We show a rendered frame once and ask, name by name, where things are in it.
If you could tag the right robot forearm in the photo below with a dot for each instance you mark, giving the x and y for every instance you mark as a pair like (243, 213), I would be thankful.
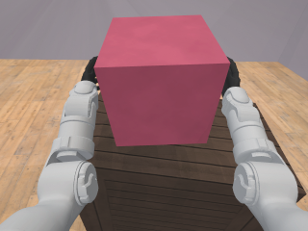
(247, 131)

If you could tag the left robot forearm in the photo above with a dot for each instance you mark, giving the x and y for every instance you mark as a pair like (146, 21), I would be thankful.
(75, 138)

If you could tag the pedestal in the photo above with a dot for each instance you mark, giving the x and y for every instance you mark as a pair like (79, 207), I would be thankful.
(169, 187)

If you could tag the robot right upper arm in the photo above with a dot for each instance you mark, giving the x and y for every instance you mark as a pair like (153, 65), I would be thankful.
(270, 193)

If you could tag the robot right hand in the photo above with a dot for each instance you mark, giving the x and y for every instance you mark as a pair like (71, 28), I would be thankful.
(232, 77)

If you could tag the robot left hand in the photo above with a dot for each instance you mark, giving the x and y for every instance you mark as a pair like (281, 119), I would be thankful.
(89, 73)

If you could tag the carton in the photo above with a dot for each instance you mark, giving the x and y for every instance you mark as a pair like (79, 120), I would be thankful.
(161, 79)

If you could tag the robot left upper arm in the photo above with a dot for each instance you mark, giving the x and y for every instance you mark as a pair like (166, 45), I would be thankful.
(64, 189)

